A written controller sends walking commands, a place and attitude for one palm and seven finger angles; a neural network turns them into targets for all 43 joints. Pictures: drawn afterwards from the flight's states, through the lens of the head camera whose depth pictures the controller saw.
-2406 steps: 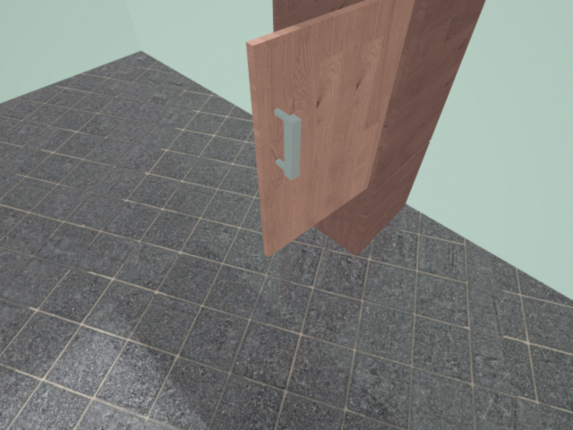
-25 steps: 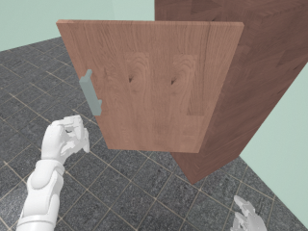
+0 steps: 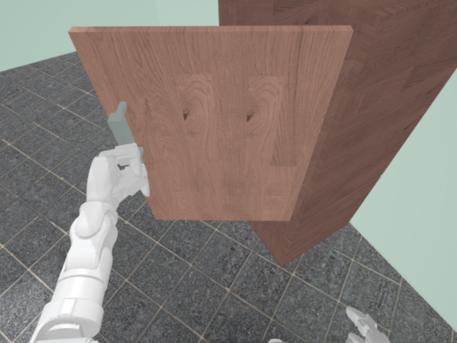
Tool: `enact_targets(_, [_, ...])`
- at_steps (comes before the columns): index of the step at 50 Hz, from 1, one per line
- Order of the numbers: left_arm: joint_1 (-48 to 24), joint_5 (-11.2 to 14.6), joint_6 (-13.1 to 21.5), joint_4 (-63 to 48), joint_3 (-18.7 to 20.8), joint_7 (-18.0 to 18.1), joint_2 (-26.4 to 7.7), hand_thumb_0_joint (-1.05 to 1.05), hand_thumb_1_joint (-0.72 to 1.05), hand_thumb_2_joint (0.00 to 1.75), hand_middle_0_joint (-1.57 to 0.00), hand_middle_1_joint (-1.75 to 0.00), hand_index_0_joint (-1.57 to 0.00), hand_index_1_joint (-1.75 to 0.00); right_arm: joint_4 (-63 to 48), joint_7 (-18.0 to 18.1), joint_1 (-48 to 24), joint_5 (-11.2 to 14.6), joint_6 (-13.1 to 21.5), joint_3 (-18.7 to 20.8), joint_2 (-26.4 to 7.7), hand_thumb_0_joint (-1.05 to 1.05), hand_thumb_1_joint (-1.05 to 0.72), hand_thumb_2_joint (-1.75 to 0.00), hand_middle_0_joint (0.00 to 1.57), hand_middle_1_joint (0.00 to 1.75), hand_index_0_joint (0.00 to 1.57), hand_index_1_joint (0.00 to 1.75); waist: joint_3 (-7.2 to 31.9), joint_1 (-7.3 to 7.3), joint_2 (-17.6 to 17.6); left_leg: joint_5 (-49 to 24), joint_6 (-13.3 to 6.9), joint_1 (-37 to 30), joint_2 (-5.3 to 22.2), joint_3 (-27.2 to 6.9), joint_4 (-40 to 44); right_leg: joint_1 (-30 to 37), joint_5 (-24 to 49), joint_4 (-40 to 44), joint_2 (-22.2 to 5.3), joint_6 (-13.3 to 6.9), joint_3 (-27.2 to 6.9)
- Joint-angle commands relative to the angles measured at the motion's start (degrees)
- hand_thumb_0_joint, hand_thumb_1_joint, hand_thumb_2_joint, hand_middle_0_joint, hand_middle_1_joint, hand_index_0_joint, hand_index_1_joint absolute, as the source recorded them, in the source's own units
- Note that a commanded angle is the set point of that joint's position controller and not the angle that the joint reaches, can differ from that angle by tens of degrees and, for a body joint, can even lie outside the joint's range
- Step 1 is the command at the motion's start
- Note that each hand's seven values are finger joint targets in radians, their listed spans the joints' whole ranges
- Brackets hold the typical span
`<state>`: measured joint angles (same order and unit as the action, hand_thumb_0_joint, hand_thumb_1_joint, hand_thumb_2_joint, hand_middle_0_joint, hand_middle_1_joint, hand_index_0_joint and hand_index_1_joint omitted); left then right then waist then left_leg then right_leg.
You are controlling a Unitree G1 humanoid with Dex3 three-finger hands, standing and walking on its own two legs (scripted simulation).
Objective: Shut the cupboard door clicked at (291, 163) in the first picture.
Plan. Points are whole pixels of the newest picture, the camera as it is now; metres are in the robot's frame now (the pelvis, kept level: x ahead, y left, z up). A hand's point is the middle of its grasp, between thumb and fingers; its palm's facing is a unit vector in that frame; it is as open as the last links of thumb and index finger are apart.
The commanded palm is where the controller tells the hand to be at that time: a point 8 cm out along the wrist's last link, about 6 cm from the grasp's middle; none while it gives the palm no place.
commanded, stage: bring the fist close to the handle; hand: left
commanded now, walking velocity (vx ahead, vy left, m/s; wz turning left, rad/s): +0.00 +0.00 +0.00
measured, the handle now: (130, 137) +0.48 +0.21 +0.08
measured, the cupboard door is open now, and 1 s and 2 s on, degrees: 58 53 43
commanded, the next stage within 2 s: push the door shut along its arc in 0.34 s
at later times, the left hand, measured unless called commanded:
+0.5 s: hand (137, 177) +0.37 +0.17 +0.09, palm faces +0.02 -1.00 -0.03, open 3.1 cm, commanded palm +0.35 +0.22 +0.08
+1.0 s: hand (142, 148) +0.44 +0.17 +0.09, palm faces -0.11 -0.99 -0.02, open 3.1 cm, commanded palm +0.43 +0.22 +0.08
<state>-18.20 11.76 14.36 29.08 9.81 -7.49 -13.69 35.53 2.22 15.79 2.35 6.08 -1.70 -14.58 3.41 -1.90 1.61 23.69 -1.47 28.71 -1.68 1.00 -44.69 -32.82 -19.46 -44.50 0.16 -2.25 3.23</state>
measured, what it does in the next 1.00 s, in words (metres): stands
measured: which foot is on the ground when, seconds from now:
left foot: down 0.00-1.00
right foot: down 0.00-1.00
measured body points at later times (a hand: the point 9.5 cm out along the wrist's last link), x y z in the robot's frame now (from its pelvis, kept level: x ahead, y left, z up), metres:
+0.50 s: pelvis +0.00 +0.00 +0.00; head +0.03 -0.02 +0.45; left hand +0.37 +0.23 +0.09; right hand +0.11 -0.26 -0.11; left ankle -0.01 +0.10 -0.71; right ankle +0.03 -0.09 -0.71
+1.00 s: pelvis -0.01 +0.01 -0.01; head +0.06 +0.00 +0.44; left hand +0.44 +0.23 +0.10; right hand +0.05 -0.26 -0.12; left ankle -0.01 +0.10 -0.71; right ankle +0.03 -0.09 -0.71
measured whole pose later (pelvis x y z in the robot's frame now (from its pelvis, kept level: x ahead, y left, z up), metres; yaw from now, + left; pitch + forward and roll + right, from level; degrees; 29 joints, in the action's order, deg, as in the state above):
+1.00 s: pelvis -0.01 +0.01 -0.01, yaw +0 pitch +12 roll +0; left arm -41.3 11.4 20.0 58.0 15.0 -19.1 -22.6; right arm 37.0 2.2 20.2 2.3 1.3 -1.7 -16.1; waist 3.8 -5.3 0.7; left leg 23.8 -2.0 35.9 -1.6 1.1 -47.8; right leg -39.4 -18.8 -46.2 0.2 -1.9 3.2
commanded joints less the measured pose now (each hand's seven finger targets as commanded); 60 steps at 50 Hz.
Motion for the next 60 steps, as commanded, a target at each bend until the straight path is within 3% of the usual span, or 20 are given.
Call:
enact_targets(1, [-16.91,0.05,5.67,-10.18,4.18,0.6,-9.83,0.0,0.9,0.9,-1.3,-1.5,-1.3,-1.5,-7.6,0.27,-0.49,0.28,1.9,3.2,-7.08,0.0,-0.9,-0.9,0.2,0.3,0.2,0.3,18.18,0.45,-1.49,-17.22,0.92,-3.02,1.3,-1.65,6.24,13.98,16.78,4.66,-0.81,0.92,-2.65])
enact_targets(2, [-16.94,0.0,5.6,-8.97,3.9,0.61,-9.32,0.0,0.9,0.9,-1.3,-1.5,-1.3,-1.5,-7.44,0.15,-0.29,0.21,1.68,3.2,-7.16,0.0,-0.9,-0.9,0.2,0.3,0.2,0.3,17.73,0.19,-2.57,-16.12,0.77,-2.34,1.24,-1.45,6.33,13.78,16.13,4.97,-0.82,1.08,-2.7])
enact_targets(4, [-14.3,-0.36,5.21,-6.38,6.78,0.57,-12.53,0.0,0.9,0.9,-1.3,-1.5,-1.3,-1.5,-7.54,0.1,0.06,0.22,0.92,3.44,-7.68,0.0,-0.9,-0.9,0.2,0.3,0.2,0.3,16.18,0.94,-4.48,-14.66,0.52,-0.19,1.14,-1.12,6.7,15.16,15.39,5.69,-0.96,1.22,-3.27])
enact_targets(6, [-14.05,-0.11,5.01,-6.5,7.92,0.02,-13.65,0.0,0.9,0.9,-1.3,-1.5,-1.3,-1.5,-8.2,0.06,-0.33,0.42,0.32,3.48,-7.64,0.0,-0.9,-0.9,0.2,0.3,0.2,0.3,16.12,1.16,-3.79,-14.09,0.47,0.43,0.88,-0.45,7.1,16.09,15.41,6.34,-1.2,1.26,-3.84])
enact_targets(8, [-17.38,0.18,5.44,-7.96,5.73,-0.6,-11.8,0.0,0.9,0.9,-1.3,-1.5,-1.3,-1.5,-8.54,0.13,-0.8,0.6,0.12,3.3,-7.35,0.0,-0.9,-0.9,0.2,0.3,0.2,0.3,15.09,0.16,-2.61,-12.78,0.36,-0.18,0.89,-0.25,7.23,14.86,14.02,6.97,-1.07,1.3,-3.99])
enact_targets(13, [-22.45,0.88,8.32,-11.38,5.16,-1.05,-11.83,0.0,0.9,0.9,-1.3,-1.5,-1.3,-1.5,-7.92,0.65,-0.83,0.5,0.63,3.53,-7.18,0.0,-0.9,-0.9,0.2,0.3,0.2,0.3,17.95,-0.66,0.04,-12.63,0.18,-2.81,1.03,-0.61,6.78,14.6,13.26,6.74,-0.7,1.05,-4.08])
enact_targets(18, [-21.66,1.04,7.99,-5.68,5.48,-2.0,-12.45,0.0,0.9,0.9,-1.3,-1.5,-1.3,-1.5,-6.73,0.84,-0.46,0.62,0.55,3.39,-7.68,0.0,-0.9,-0.9,0.2,0.3,0.2,0.3,15.48,-1.12,-2.71,-9.93,0.09,-0.26,0.81,-0.7,6.88,13.78,10.68,7.53,-1.04,1.4,-4.58])
enact_targets(19, [-19.61,0.9,7.6,-4.52,7.56,-2.03,-14.68,0.0,0.9,0.9,-1.3,-1.5,-1.3,-1.5,-6.75,0.9,-0.34,0.66,0.26,3.64,-7.91,0.0,-0.9,-0.9,0.2,0.3,0.2,0.3,15.34,-0.43,-3.53,-9.84,0.01,0.17,0.91,-0.74,7.01,14.55,10.21,7.78,-1.18,1.42,-4.74])
enact_targets(20, [-19.73,0.76,7.24,-4.91,4.97,-2.59,-12.04,0.0,0.9,0.9,-1.3,-1.5,-1.3,-1.5,-7.26,0.78,-0.79,0.79,0.22,3.39,-7.71,0.0,-0.9,-0.9,0.2,0.3,0.2,0.3,15.3,-0.79,-1.52,-10.35,0.04,-0.34,0.73,-0.52,7.26,14.16,11.08,7.61,-1.24,1.32,-4.63])
enact_targets(23, [-20.02,1.09,6.36,-5.12,4.41,-3.15,-11.33,0.0,0.9,0.9,-1.3,-1.5,-1.3,-1.5,-7.78,0.73,-0.74,0.89,0.14,3.43,-7.65,0.0,-0.9,-0.9,0.2,0.3,0.2,0.3,16.27,-0.45,-0.35,-11.46,0.16,-1.53,0.74,-0.61,7.18,13.98,12.33,7.38,-1.13,1.06,-4.16])
enact_targets(27, [-29.96,0.94,6.9,-2.11,5.53,-3.88,-14.61,0.0,0.9,0.9,-1.3,-1.5,-1.3,-1.5,-6.78,1.22,-0.08,0.89,-0.37,3.12,-8.14,0.0,-0.9,-0.9,0.2,0.3,0.2,0.3,14.45,-2.6,-4.04,-9.01,-0.09,0.62,0.85,-0.98,6.53,12.45,9.96,7.63,-1.09,1.59,-4.87])
enact_targets(29, [-35.11,0.58,8.03,-1.77,5.89,-4.2,-16.21,0.0,0.9,0.9,-1.3,-1.5,-1.3,-1.5,-6.45,1.48,0.07,0.79,-0.42,3.05,-8.15,0.0,-0.9,-0.9,0.2,0.3,0.2,0.3,14.76,-3.01,-1.75,-8.09,-0.2,0.1,0.89,-1.12,6.26,11.48,8.66,7.27,-1.06,1.44,-5.1])
enact_targets(34, [-36.95,0.02,8.49,5.05,6.39,-6.41,-17.15,0.0,0.9,0.9,-1.3,-1.5,-1.3,-1.5,-5.54,1.38,2.05,0.56,-0.76,3.09,-8.36,0.0,-0.9,-0.9,0.2,0.3,0.2,0.3,20.2,-2.94,1.7,-12.97,0.09,-1.9,0.77,-1.63,4.9,11.72,14.02,4.82,-0.68,0.75,-4.39])
enact_targets(40, [-38.78,0.63,6.46,15.46,8.12,-9.89,-19.08,0.0,0.9,0.9,-1.3,-1.5,-1.3,-1.5,-5.31,1.04,4.51,0.61,-2.05,3.03,-9.4,0.0,-0.9,-0.9,0.2,0.3,0.2,0.3,18.1,-3.6,-3.56,-12.13,-0.02,3.39,0.71,-1.24,4.5,11.73,14.79,4.86,-0.73,1.13,-4.58])
enact_targets(41, [-41.82,0.44,6.92,15.3,8.28,-10.34,-20.16,0.0,0.9,0.9,-1.3,-1.5,-1.3,-1.5,-5.12,1.06,4.95,0.62,-2.26,3.05,-9.61,0.0,-0.9,-0.9,0.2,0.3,0.2,0.3,18.54,-3.97,-3.35,-12.43,-0.02,3.39,0.81,-1.55,4.43,11.26,14.96,4.39,-0.69,1.02,-4.41])
enact_targets(47, [-47.63,-0.09,8.35,18.2,4.91,-12.41,-16.85,0.0,0.9,0.9,-1.3,-1.5,-1.3,-1.5,-4.31,0.7,7.39,0.21,-2.71,3.56,-9.69,0.0,-0.9,-0.9,0.2,0.3,0.2,0.3,21.05,-5.59,0.24,-14.69,0.0,0.02,1.14,-2.27,2.96,6.2,14.61,3.18,-0.05,0.71,-3.53])
enact_targets(49, [-49.3,-0.37,8.7,19.35,5.97,-12.87,-18.89,0.0,0.9,0.9,-1.3,-1.5,-1.3,-1.5,-3.94,0.74,8.16,0.06,-3.12,3.53,-10.17,0.0,-0.9,-0.9,0.2,0.3,0.2,0.3,21.07,-5.71,0.38,-14.54,-0.07,0.71,1.18,-2.71,2.66,5.71,14.21,2.72,0.09,0.47,-3.45])
enact_targets(51, [-53.02,-0.46,8.67,20.63,4.34,-13.39,-17.5,0.0,0.9,0.9,-1.3,-1.5,-1.3,-1.5,-3.52,0.68,8.59,0.06,-3.26,3.48,-10.18,0.0,-0.9,-0.9,0.2,0.3,0.2,0.3,20.91,-7.07,0.66,-13.4,-0.1,0.24,1.34,-2.96,2.43,3.28,12.52,2.9,0.22,0.69,-3.31])
enact_targets(54, [-58.95,-1.21,8.63,23.31,4.01,-13.47,-18.72,0.0,0.9,0.9,-1.3,-1.5,-1.3,-1.5,-2.41,0.93,9.85,-0.04,-3.41,3.3,-10.77,0.0,-0.9,-0.9,0.2,0.3,0.2,0.3,18.66,-8.95,0.11,-9.83,-0.41,1.71,1.54,-4.02,2.13,-0.52,8.35,2.92,0.48,0.64,-3.09])
enact_targets(60, [-63.75,-2.45,8.82,25.35,4.53,-14.45,-20.67,0.0,0.9,0.9,-1.3,-1.5,-1.3,-1.5,-1.47,0.54,12.17,-0.66,-3.23,3.39,-11.41,0.0,-0.9,-0.9,0.2,0.3,0.2,0.3,25.74,-9.58,4.37,-14.75,0.02,-2.59,1.78,-5.42,0.26,-3.09,10.02,0.93,0.84,0.27,-2.64])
